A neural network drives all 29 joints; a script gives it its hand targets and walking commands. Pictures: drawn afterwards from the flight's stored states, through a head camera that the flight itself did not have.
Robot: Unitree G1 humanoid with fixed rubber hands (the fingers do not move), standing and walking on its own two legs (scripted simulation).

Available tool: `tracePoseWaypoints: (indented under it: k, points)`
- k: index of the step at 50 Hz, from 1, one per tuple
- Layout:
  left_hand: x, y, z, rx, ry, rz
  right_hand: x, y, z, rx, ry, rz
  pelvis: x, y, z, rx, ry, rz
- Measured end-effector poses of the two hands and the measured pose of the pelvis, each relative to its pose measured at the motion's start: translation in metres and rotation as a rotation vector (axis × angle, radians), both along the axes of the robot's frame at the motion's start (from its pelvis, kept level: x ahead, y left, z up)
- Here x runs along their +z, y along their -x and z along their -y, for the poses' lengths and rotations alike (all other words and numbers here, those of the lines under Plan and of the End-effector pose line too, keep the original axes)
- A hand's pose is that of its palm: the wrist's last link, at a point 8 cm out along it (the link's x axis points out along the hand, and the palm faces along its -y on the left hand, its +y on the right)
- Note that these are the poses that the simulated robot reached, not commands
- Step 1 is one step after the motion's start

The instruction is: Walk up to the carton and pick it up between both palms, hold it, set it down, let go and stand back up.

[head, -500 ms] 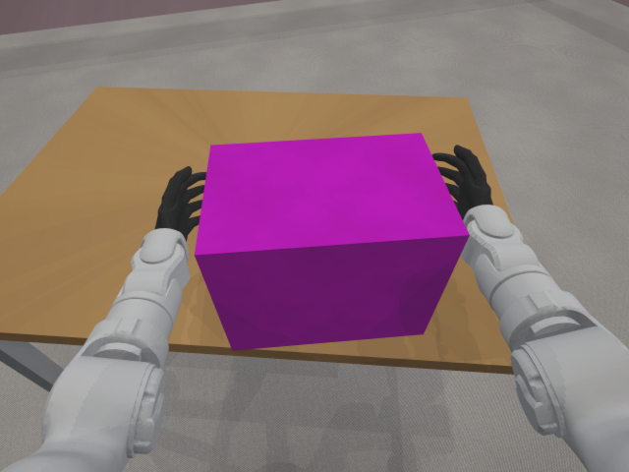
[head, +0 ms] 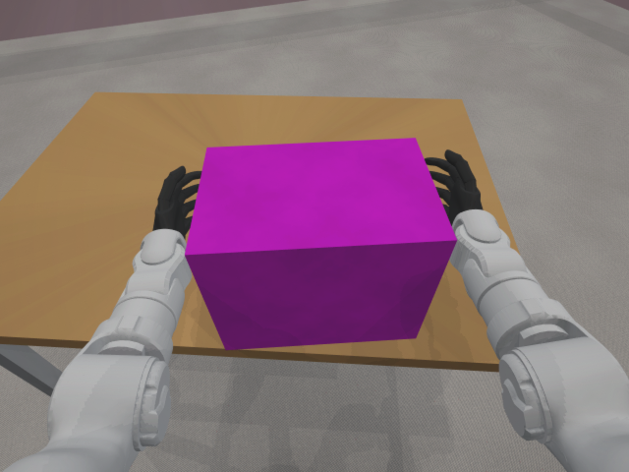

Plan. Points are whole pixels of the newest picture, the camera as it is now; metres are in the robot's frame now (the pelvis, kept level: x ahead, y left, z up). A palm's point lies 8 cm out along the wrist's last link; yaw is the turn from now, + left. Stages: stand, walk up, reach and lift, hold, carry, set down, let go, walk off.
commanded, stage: reach and lift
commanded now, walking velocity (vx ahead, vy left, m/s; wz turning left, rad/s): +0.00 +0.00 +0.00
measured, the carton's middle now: (316, 248) +0.43 +0.03 +0.05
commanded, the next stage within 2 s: none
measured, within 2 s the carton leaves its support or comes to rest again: leaves its support in 1.30 s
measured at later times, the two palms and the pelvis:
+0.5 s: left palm (170, 228) +0.42 +0.22 +0.10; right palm (463, 213) +0.43 -0.15 +0.12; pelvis +0.01 +0.02 +0.01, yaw +0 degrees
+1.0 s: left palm (171, 226) +0.42 +0.22 +0.10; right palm (463, 217) +0.43 -0.15 +0.12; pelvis +0.03 +0.03 +0.01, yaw -1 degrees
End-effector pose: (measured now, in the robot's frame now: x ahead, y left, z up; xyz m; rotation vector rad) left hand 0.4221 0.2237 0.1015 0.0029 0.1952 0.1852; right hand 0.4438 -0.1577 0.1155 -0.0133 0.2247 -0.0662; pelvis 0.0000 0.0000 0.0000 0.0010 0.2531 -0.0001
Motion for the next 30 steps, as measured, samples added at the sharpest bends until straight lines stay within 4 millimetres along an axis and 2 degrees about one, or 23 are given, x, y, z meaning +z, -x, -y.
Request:
tracePoseWaypoints:
  k: [18, 30]
  points:
    - [-0.001, -0.001, -0.001, 0.002, 0.007, 0.023, 0.002, 0.004, -0.004, 0.006, 0.008, 0.019, 0.004, -0.002, -0.012, -0.011, 0.004, 0.021]
    - [0.003, 0.004, -0.001, -0.01, 0.015, 0.048, 0.006, 0.015, -0.003, 0.011, 0.05, 0.08, 0.013, -0.014, -0.021, -0.009, 0.007, 0.132]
